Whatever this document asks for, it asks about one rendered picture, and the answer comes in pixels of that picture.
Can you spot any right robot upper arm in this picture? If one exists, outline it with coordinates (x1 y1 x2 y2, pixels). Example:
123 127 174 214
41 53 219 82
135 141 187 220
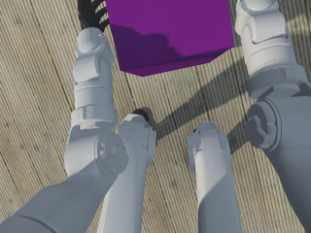
245 96 311 233

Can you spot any robot left forearm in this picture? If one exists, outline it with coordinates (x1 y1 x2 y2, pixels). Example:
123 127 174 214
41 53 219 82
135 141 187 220
66 27 118 148

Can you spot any carton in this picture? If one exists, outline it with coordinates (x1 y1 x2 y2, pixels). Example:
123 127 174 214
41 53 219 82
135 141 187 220
105 0 234 77

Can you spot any left robot thigh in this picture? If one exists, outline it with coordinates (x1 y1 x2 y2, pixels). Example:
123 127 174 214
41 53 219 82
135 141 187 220
96 121 156 233

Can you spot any left robot upper arm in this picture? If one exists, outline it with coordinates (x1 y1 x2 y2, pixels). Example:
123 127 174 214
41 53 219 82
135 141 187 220
0 130 129 233

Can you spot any robot left hand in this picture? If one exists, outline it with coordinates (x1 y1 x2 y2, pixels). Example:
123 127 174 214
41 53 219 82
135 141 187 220
77 0 110 33

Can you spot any robot right forearm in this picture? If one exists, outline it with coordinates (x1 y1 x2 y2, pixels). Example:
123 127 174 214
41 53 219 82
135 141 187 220
234 0 311 100

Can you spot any robot left shin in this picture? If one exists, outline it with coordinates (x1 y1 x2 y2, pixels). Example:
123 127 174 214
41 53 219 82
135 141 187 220
115 114 149 140

